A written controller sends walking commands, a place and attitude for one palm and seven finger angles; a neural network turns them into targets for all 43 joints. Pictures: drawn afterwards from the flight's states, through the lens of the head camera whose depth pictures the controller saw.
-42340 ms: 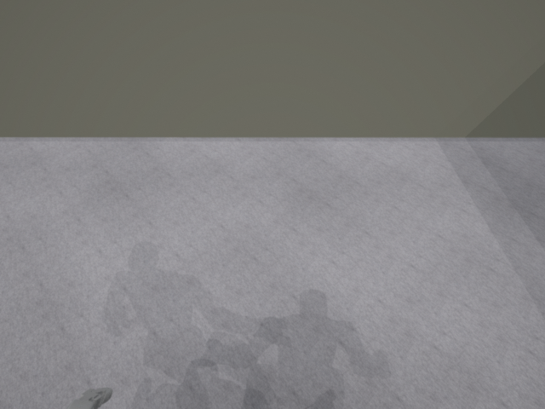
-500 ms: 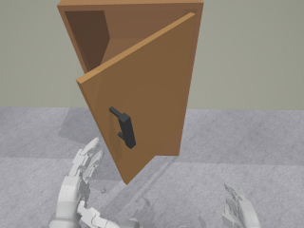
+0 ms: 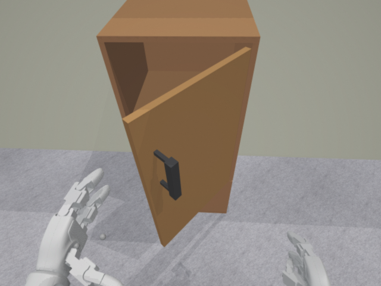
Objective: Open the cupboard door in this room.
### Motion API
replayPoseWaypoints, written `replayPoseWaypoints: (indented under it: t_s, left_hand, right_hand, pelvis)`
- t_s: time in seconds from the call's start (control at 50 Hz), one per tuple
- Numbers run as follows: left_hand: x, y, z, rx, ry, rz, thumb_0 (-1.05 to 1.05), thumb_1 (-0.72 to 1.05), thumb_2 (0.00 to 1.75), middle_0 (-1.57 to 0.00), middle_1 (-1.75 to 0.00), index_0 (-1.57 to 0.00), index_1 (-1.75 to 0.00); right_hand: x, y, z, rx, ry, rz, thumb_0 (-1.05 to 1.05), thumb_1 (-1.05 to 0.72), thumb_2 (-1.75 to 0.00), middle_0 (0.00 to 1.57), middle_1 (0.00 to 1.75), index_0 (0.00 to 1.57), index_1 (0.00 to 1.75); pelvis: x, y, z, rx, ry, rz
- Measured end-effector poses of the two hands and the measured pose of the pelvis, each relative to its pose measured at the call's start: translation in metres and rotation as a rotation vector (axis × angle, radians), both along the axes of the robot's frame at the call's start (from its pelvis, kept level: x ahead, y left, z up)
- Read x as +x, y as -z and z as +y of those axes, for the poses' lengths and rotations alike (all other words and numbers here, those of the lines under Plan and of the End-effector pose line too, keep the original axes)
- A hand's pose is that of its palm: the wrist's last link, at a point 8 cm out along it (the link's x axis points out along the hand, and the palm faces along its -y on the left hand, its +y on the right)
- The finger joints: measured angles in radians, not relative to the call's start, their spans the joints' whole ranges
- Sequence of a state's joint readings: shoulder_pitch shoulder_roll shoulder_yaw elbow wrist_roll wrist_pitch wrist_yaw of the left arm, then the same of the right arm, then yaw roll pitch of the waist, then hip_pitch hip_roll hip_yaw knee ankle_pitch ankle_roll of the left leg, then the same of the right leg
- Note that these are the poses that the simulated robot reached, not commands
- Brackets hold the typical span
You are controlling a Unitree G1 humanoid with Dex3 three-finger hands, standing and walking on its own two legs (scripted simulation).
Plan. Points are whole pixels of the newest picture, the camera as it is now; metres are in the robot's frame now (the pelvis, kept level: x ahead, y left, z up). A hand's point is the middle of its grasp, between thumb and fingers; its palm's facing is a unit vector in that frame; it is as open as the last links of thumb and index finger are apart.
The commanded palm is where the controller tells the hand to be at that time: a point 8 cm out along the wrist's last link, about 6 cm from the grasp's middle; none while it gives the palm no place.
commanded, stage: draw the hand back to the body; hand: left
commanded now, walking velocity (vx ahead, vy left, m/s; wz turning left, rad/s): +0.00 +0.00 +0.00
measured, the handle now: (167, 175) +0.35 +0.09 +0.05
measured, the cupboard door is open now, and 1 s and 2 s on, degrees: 50 50 50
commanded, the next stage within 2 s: step back with the hand held close in 1.10 s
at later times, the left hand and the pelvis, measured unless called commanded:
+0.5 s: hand (30, 201) +0.21 +0.27 +0.17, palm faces +0.31 -0.87 -0.38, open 11.7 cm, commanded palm +0.16 +0.31 +0.19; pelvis +0.02 +0.04 +0.04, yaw -1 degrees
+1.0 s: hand (20, 194) +0.20 +0.27 +0.19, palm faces +0.40 -0.83 -0.39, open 7.5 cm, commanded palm +0.16 +0.31 +0.21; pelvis +0.01 +0.01 +0.05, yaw -2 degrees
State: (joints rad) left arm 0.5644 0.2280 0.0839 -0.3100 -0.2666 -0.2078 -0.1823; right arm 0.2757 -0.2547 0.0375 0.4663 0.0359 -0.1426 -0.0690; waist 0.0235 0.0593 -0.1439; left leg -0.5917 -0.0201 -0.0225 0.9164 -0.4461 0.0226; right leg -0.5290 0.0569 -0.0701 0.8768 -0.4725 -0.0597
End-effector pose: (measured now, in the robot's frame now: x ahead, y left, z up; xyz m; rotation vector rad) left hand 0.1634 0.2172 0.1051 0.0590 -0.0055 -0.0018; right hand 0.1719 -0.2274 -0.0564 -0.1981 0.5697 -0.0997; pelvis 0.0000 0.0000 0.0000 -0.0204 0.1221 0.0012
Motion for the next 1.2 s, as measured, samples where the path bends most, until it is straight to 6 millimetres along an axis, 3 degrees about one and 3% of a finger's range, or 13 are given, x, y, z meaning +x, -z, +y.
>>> replayPoseWaypoints:
  t_s: [0.16,0.4,0.54,0.74,0.82,0.98,1.2]
  left_hand:
    - [-0.003,-0.026,0.034,0.195,-0.149,0.024,-0.01,-0.34,0.37,-0.16,-0.3,-0.16,-0.3]
    - [0.003,-0.06,0.074,0.309,-0.275,0.009,0.0,0.05,0.53,-0.18,-0.3,-0.18,-0.3]
    - [0.008,-0.087,0.093,0.351,-0.327,-0.063,0.0,0.29,0.64,-0.19,-0.3,-0.19,-0.3]
    - [0.005,-0.116,0.111,0.415,-0.41,-0.135,0.01,0.64,0.79,-0.2,-0.3,-0.2,-0.3]
    - [0.002,-0.121,0.111,0.414,-0.445,-0.15,0.01,0.76,0.84,-0.2,-0.3,-0.21,-0.3]
    - [0.001,-0.102,0.089,0.365,-0.414,-0.083,0.01,0.87,0.89,-0.21,-0.3,-0.21,-0.3]
    - [-0.001,-0.117,0.072,0.402,-0.41,-0.127,0.02,0.89,0.9,-0.21,-0.3,-0.21,-0.31]
  right_hand:
    - [0.009,-0.015,0.028,-0.005,-0.012,0.003,0.02,-0.91,-0.9,0.2,0.3,0.2,0.3]
    - [0.008,-0.023,0.058,-0.002,-0.038,0.065,0.02,-0.91,-0.9,0.2,0.3,0.2,0.3]
    - [0.011,-0.029,0.059,-0.004,-0.047,0.073,0.02,-0.91,-0.9,0.2,0.3,0.2,0.3]
    - [0.013,-0.032,0.043,-0.013,-0.035,0.092,0.02,-0.91,-0.9,0.2,0.3,0.2,0.3]
    - [0.012,-0.031,0.035,-0.012,-0.03,0.102,0.02,-0.91,-0.9,0.2,0.3,0.2,0.3]
    - [0.007,-0.029,0.017,-0.02,-0.015,0.12,0.02,-0.91,-0.9,0.2,0.3,0.2,0.3]
    - [0.008,-0.028,0.0,-0.003,0.0,0.097,0.02,-0.91,-0.9,0.2,0.3,0.2,0.3]
  pelvis:
    - [0.003,-0.015,0.016,-0.01,0.006,-0.051]
    - [0.012,-0.036,0.037,-0.006,0.017,-0.129]
    - [0.016,-0.044,0.042,-0.002,0.024,-0.16]
    - [0.016,-0.049,0.035,0.003,0.03,-0.186]
    - [0.014,-0.051,0.029,0.005,0.029,-0.194]
    - [0.012,-0.052,0.015,0.009,0.03,-0.199]
    - [0.01,-0.052,-0.002,0.012,0.034,-0.209]
